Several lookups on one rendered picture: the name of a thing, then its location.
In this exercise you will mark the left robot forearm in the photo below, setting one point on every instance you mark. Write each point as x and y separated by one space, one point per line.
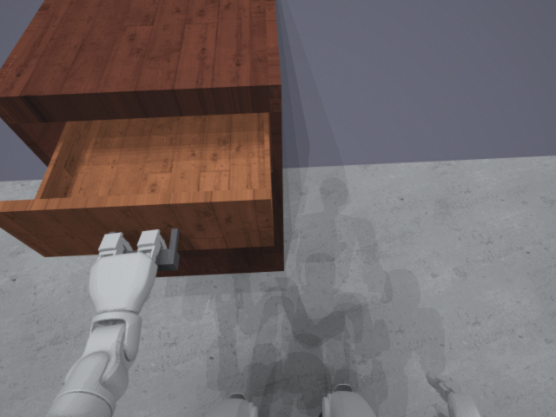
101 376

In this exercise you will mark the left robot thigh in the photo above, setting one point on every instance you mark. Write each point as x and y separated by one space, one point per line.
233 408

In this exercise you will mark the cabinet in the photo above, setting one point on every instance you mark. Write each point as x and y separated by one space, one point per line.
87 60

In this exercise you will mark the handle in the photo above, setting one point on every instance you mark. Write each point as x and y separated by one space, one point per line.
167 259

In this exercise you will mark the drawer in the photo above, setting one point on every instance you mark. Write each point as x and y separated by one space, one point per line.
208 176

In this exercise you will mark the robot left hand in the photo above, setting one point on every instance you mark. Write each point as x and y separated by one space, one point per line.
120 281

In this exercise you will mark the robot right hand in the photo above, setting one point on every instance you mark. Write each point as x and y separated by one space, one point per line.
459 404

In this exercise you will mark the robot right shin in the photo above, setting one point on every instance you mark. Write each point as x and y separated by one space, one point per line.
343 387

